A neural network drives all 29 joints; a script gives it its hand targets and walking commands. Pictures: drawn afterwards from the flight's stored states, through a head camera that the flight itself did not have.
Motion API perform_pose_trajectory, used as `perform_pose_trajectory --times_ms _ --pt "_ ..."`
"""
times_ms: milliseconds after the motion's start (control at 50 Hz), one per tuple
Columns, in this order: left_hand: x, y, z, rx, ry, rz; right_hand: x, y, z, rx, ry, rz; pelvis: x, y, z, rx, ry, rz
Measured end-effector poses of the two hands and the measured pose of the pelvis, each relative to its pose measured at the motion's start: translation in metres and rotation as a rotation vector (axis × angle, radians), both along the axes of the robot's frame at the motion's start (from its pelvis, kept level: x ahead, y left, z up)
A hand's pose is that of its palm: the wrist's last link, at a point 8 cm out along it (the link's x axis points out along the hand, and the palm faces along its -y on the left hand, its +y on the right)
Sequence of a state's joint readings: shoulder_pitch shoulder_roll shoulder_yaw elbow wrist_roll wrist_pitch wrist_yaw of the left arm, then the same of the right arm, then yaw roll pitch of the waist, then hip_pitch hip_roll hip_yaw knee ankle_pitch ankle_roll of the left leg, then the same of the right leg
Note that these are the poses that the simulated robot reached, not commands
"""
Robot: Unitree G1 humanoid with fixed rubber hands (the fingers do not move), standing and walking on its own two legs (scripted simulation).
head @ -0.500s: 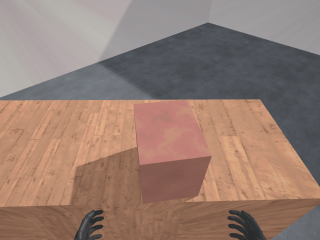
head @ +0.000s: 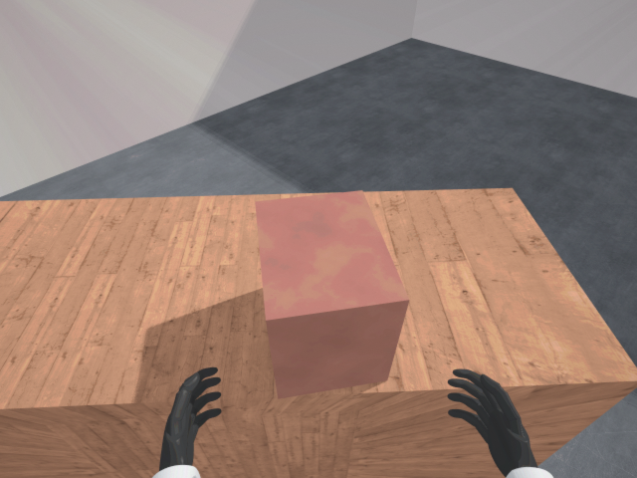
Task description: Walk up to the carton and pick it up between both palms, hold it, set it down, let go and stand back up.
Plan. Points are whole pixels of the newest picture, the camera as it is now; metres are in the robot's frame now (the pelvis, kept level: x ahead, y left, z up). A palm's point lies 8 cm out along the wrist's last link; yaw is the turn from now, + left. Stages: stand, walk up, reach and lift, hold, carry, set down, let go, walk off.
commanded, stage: reach and lift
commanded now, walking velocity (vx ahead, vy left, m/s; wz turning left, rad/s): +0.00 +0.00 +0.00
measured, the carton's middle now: (321, 291) +0.41 +0.04 -0.02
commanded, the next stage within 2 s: none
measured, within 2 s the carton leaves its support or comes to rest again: neither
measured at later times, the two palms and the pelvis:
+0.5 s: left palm (179, 376) +0.23 +0.20 +0.04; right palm (486, 362) +0.27 -0.16 +0.04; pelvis -0.01 +0.00 +0.00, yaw -1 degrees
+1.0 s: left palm (178, 309) +0.29 +0.21 +0.09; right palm (467, 283) +0.35 -0.15 +0.09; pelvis -0.02 +0.00 +0.00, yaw -2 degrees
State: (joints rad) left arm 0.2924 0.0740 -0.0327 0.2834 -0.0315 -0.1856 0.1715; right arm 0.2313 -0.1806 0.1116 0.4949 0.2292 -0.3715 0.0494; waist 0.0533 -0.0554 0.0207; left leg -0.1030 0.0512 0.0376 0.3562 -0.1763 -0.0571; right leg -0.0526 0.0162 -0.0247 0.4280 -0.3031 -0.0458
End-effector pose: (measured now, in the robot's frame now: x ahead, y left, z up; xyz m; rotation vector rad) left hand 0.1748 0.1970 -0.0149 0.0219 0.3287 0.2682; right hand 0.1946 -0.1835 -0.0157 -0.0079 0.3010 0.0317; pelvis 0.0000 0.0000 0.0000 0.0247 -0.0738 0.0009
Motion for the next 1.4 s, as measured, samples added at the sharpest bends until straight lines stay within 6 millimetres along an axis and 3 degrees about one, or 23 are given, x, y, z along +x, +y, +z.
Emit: perform_pose_trajectory --times_ms 260,600,900,1400 --pt "0.040 0.002 0.029 -0.011 -0.009 0.008 0.045 0.007 0.033 0.008 -0.047 0.004 -0.004 -0.007 0.002 0.001 0.004 -0.009" --pt "0.069 0.010 0.062 -0.046 0.002 0.008 0.091 0.026 0.065 0.022 -0.072 0.020 -0.014 -0.003 0.003 -0.007 0.050 -0.023" --pt "0.108 0.013 0.098 -0.059 -0.008 0.004 0.144 0.035 0.095 0.014 -0.077 0.043 -0.022 -0.002 0.003 -0.012 0.097 -0.031" --pt "0.162 0.021 0.139 -0.054 -0.023 0.018 0.208 0.049 0.141 -0.004 -0.081 0.068 -0.020 -0.005 0.001 -0.017 0.163 -0.022"
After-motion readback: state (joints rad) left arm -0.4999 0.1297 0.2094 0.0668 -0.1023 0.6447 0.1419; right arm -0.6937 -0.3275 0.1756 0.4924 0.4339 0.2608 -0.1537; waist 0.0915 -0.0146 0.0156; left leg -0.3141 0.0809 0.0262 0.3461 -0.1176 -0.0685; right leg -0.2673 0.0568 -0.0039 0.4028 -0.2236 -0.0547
